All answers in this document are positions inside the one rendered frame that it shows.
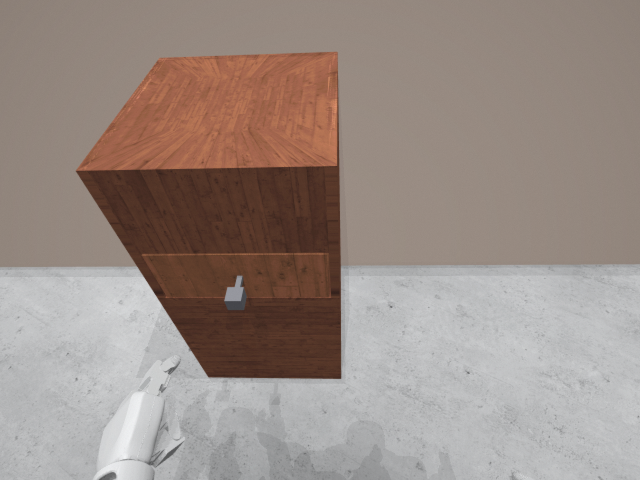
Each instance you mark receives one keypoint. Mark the left robot hand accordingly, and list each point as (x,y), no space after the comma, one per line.
(141,429)

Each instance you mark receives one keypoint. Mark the handle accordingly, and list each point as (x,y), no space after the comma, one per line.
(235,297)

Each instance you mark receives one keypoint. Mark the left robot forearm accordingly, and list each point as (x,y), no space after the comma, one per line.
(126,470)

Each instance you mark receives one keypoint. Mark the cabinet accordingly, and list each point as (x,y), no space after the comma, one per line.
(232,154)

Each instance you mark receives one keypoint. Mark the drawer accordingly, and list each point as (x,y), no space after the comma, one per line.
(264,274)

